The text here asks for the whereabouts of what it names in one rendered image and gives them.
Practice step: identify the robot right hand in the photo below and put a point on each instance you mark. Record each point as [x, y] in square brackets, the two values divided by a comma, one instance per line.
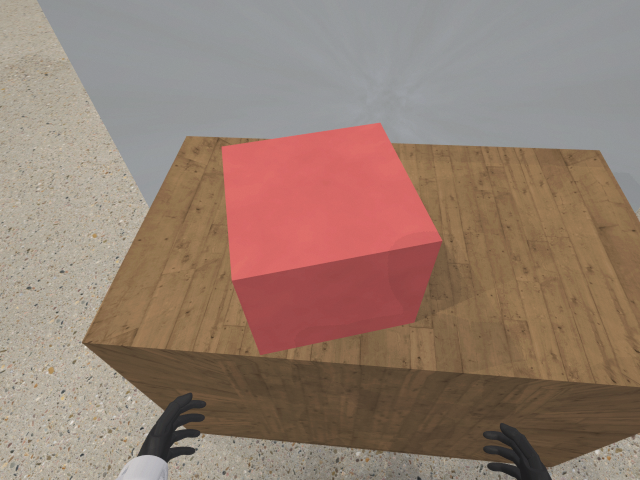
[527, 461]

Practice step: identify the robot left hand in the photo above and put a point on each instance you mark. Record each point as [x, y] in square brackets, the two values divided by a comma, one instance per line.
[163, 435]

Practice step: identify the left robot forearm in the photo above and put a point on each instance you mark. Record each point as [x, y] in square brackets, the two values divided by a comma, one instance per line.
[145, 467]

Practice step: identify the carton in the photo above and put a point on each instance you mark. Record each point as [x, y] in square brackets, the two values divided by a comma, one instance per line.
[328, 238]

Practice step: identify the pedestal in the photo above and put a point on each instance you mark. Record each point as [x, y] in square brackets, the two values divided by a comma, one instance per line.
[531, 316]

